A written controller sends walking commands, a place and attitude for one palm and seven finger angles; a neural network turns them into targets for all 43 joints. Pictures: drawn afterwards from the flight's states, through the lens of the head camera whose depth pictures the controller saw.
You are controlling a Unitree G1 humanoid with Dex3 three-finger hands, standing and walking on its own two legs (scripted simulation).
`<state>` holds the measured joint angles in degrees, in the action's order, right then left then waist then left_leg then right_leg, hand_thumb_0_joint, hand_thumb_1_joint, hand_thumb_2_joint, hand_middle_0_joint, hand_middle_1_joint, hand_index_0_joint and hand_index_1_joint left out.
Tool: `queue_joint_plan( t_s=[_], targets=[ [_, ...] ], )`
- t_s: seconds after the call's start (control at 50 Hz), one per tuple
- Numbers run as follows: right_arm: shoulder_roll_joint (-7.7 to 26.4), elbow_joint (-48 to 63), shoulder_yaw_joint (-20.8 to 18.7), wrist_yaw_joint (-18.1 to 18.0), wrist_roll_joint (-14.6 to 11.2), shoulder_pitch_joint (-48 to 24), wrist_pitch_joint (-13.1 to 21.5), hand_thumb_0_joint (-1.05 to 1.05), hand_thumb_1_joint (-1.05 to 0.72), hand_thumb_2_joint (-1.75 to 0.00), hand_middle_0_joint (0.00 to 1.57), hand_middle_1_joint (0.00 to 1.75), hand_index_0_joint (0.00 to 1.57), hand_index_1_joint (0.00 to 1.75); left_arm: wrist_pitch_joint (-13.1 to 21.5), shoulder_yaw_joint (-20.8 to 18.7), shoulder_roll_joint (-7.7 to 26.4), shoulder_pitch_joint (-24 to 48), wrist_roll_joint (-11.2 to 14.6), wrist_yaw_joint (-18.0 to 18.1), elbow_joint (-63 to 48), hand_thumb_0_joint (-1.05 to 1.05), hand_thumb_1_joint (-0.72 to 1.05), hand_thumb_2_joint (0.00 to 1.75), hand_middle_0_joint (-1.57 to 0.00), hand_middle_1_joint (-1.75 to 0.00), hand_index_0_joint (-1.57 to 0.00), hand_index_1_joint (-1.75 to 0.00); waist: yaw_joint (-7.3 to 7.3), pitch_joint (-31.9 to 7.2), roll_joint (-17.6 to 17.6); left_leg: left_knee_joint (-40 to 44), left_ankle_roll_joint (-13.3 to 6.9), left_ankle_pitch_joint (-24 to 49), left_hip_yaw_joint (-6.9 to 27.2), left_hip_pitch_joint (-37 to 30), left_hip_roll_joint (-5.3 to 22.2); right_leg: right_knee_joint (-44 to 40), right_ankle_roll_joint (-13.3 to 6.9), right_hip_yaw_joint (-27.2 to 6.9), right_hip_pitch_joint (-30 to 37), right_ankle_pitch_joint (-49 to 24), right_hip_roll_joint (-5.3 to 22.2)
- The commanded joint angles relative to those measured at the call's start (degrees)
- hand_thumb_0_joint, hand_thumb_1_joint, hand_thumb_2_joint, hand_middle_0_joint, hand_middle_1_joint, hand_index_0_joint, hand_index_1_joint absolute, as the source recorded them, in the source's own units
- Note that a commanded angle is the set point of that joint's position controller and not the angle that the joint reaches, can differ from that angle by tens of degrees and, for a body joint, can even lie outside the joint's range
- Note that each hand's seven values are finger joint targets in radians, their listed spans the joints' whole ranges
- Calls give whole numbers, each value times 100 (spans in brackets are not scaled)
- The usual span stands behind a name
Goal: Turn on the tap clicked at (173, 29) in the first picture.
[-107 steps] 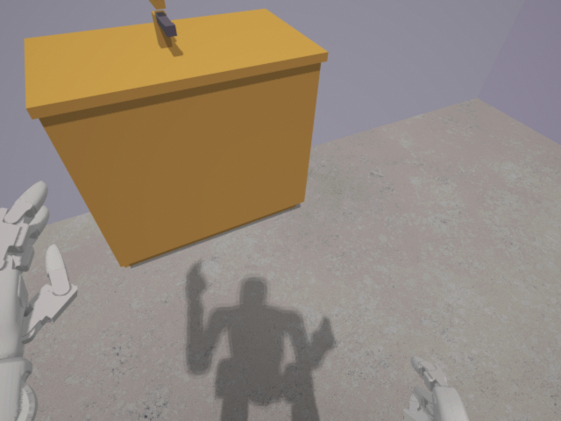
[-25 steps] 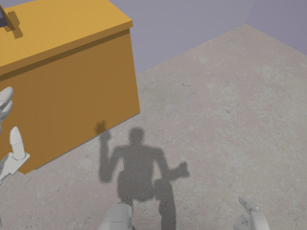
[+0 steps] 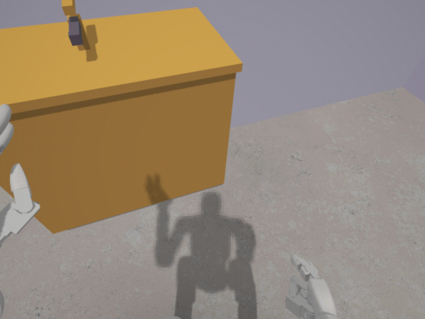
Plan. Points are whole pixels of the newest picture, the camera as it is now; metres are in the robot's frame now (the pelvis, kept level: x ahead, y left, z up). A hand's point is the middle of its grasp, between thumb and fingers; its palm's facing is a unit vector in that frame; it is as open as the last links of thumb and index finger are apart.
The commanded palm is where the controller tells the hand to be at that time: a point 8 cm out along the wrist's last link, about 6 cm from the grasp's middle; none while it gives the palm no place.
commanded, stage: take the last steps up to it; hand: left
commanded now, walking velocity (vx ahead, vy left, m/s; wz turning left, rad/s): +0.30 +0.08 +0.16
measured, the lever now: (75, 38) +0.75 +0.45 +0.13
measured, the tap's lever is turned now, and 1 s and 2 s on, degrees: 0 0 0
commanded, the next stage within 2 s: come to a stop and stand still in 1.94 s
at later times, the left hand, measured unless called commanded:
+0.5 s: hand (64, 171) +0.27 +0.24 +0.18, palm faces +0.51 -0.78 -0.37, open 7.4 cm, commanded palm +0.21 +0.27 +0.18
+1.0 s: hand (109, 135) +0.34 +0.21 +0.18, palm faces +0.48 -0.76 -0.43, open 7.4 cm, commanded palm +0.28 +0.25 +0.18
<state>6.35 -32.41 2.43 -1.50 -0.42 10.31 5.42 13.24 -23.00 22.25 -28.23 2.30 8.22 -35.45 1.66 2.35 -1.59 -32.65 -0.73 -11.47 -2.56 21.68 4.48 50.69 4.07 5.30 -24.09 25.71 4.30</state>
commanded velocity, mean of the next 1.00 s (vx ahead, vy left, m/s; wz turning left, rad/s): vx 0.30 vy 0.09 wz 0.03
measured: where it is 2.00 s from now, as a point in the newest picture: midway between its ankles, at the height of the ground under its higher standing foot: (219, 291)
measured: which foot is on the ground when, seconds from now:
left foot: down 0.00-0.08, up 0.10-0.42, down 0.44-0.78, up 0.80-1.00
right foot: up 0.00-0.06, down 0.08-0.44, up 0.46-0.74, down 0.76-1.00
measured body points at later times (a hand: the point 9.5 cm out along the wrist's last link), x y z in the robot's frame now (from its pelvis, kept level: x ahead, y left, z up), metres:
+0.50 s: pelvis +0.07 -0.02 -0.01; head +0.08 -0.01 +0.44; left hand +0.24 +0.28 +0.20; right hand +0.26 -0.26 -0.08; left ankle +0.11 +0.09 -0.73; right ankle +0.01 -0.14 -0.69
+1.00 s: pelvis +0.15 -0.05 +0.01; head +0.18 -0.06 +0.46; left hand +0.31 +0.24 +0.20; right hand +0.33 -0.28 -0.09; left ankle +0.18 +0.11 -0.68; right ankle +0.16 -0.13 -0.73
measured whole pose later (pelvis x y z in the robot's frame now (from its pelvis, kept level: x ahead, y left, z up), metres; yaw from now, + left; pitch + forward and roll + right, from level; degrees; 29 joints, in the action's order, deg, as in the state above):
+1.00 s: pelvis +0.15 -0.05 +0.01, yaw +6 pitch +0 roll +2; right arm 14.3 -37.4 -1.3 -3.7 0.4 11.9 4.2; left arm 14.1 -19.4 18.7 -26.0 0.3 8.2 -25.8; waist -0.1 2.6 0.2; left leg -52.3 1.1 -17.8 -5.0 28.4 4.2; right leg 29.4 -2.2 9.3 -12.8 16.3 4.5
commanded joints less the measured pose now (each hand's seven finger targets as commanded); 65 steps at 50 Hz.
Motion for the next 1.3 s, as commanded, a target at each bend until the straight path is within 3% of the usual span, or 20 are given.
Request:
queue_joint_plan(
  t_s=[0.0, 0.04, 0.06, 0.08, 0.2, 0.36, 0.38, 0.42, 0.46, 0.54, 0.7, 0.72, 0.76, 0.78, 0.84, 0.9, 1.08, 1.12, 1.16, 1.28],
  targets=[
    [1122, 544, -471, -245, -38, -168, 234, 0, -90, -90, 20, 30, 20, 30, 70, -133, 419, 787, -38, 149, -295, 0, 90, 90, -20, -30, -20, -30, -129, -749, -1036, 1311, -684, -1947, 862, -72, 843, -1534, -47, 563, 1199, 145, -405],
    [1016, 548, -426, -284, -49, -140, 160, 0, -90, -90, 20, 30, 20, 30, -16, -6, 523, 1163, -153, 155, -245, 0, 90, 90, -20, -30, -20, -30, -122, -692, -236, -41, -369, -2190, 318, 439, 308, -2897, -392, -167, 1687, 183, 177],
    [843, 580, -369, -288, -20, -292, 119, 0, -90, -90, 20, 30, 20, 30, -46, -46, 772, 1293, -183, 179, -228, 0, 90, 90, -20, -30, -20, -30, -77, -458, 1363, -1714, -55, -2121, -221, 1553, -241, -3685, -982, -2231, 1946, 663, 1522],
    [1011, 617, -357, -316, 4, -643, 236, 0, -90, -90, 20, 30, 20, 30, -44, -193, 1082, 1494, -92, 248, -369, 0, 90, 90, -20, -30, -20, -30, 76, -297, 1817, -3100, 114, -1946, 32, 2172, -354, -3996, -1451, -3483, 1924, -175, 2455],
    [986, 341, -368, -300, 51, -483, 75, 0, -90, -90, 20, 30, 20, 30, 299, -368, 874, 835, -151, 198, -307, 0, 90, 90, -20, -30, -20, -30, -106, -318, 874, -2305, 238, -880, -212, 1445, 10, -3071, -1066, -596, 2058, -3961, 1491],
    [1016, 689, -569, -297, 24, -118, 160, 0, -90, -90, 20, 30, 20, 30, 313, -373, 729, 714, -72, 321, -509, 0, 90, 90, -20, -30, -20, -30, -140, -1021, 1007, 581, 68, -30, -1081, -715, -385, -2172, -923, -351, 2033, -3197, 1064],
    [1129, 682, -640, -328, 12, -45, 170, 0, -90, -90, 20, 30, 20, 30, 340, -355, 761, 835, -76, 323, -566, 0, 90, 90, -20, -30, -20, -30, -250, -1133, 551, 832, -38, 166, -895, -1486, -278, -1367, -756, -206, 1558, -3072, 891],
    [1318, 749, -702, -276, -33, -93, 180, 0, -90, -90, 20, 30, 20, 30, 445, -285, 726, 999, -44, 313, -746, 0, 90, 90, -20, -30, -20, -30, -264, -1281, -1629, 1201, -1070, 1637, 1994, -2904, 1688, 974, -311, 100, -735, 759, -140],
    [1187, 614, -592, -255, 14, -241, 239, 0, -90, -90, 20, 30, 20, 30, 437, -379, 938, 852, -78, 231, -370, 0, 90, 90, -20, -30, -20, -30, -267, -887, -1242, 1610, -1553, 236, 2726, -2043, 2095, 2118, -353, -580, -1351, 843, 82],
    [1162, 490, -600, -213, -20, -301, 359, 0, -90, -90, 20, 30, 20, 30, 447, -516, 943, 607, -120, 187, -1089, 0, 90, 90, -20, -30, -20, -30, -124, -639, -1119, 1786, -1084, -716, 908, -910, 1337, 1223, -267, -190, -814, -193, 271],
    [1134, 395, -492, -356, 9, -178, 381, 0, -90, -90, 20, 30, 20, 30, 255, -307, 592, 614, -122, 195, 45, 0, 90, 90, -20, -30, -20, -30, -143, -701, -600, 943, -550, -1814, 131, -83, 917, -1981, -209, 589, 1435, -554, -245],
    [1110, 380, -495, -365, 5, -191, 351, 0, -90, -90, 20, 30, 20, 30, 232, -287, 633, 743, -157, 192, 157, 0, 90, 90, -20, -30, -20, -30, -129, -699, -135, 199, -409, -1921, -109, 191, 676, -2470, -339, 141, 1723, -470, -13],
    [1003, 510, -441, -320, 5, -425, 349, 0, -90, -90, 20, 30, 20, 30, 160, -401, 964, 1036, -147, 213, 242, 0, 90, 90, -20, -30, -20, -30, -5, -478, 2176, -2716, 16, -2232, -380, 1957, -346, -3768, -1435, -3602, 2210, -23, 2005],
    [1197, 412, -554, -249, 47, -411, 406, 0, -90, -90, 20, 30, 20, 30, 229, -319, 948, 1427, -99, 174, 25, 0, 90, 90, -20, -30, -20, -30, -56, -411, 2051, -3476, 111, -1716, 281, 2062, -169, -3956, -1572, -3921, 2046, 96, 2182],
    [1068, 202, -421, -227, 34, -399, 267, 0, -90, -90, 20, 30, 20, 30, 406, -414, 999, 1379, -166, 125, -186, 0, 90, 90, -20, -30, -20, -30, -136, -507, 763, -3613, 222, -978, 314, 1847, 95, -3436, -1375, -1907, 1948, -1597, 1720],
    [1077, 316, -465, -231, 59, -383, 199, 0, -90, -90, 20, 30, 20, 30, 469, -419, 868, 749, -161, 134, -203, 0, 90, 90, -20, -30, -20, -30, -148, -565, 794, -2385, 190, -631, -15, 1302, 112, -3228, -1215, -945, 1844, -2946, 1443],
    [1120, 670, -615, -300, 33, -132, 250, 0, -90, -90, 20, 30, 20, 30, 416, -430, 819, 711, -78, 306, -701, 0, 90, 90, -20, -30, -20, -30, -152, -877, 348, 711, 9, 39, -773, -1153, -211, -2084, -912, -545, 1363, -1693, 910],
    [1372, 691, -691, -300, -13, -53, 241, 0, -90, -90, 20, 30, 20, 30, 475, -374, 749, 904, -45, 290, -681, 0, 90, 90, -20, -30, -20, -30, -268, -1043, -1655, 1222, -738, 610, 1551, -2516, 1280, 262, -405, 152, -464, 64, -89],
    [1184, 650, -566, -290, 15, -191, 288, 0, -90, -90, 20, 30, 20, 30, 482, -370, 925, 814, -82, 209, -122, 0, 90, 90, -20, -30, -20, -30, -256, -771, -1415, 1760, -1416, -192, 2901, -1907, 2018, 1829, -403, -438, -1239, 946, -56],
    [1138, 470, -553, -227, 1, -207, 464, 0, -90, -90, 20, 30, 20, 30, 475, -416, 794, 436, -74, 150, -860, 0, 90, 90, -20, -30, -20, -30, -142, -661, -1156, 1751, -1046, -421, 796, -662, 1185, 450, -269, -49, -325, -236, 141]
  ],
)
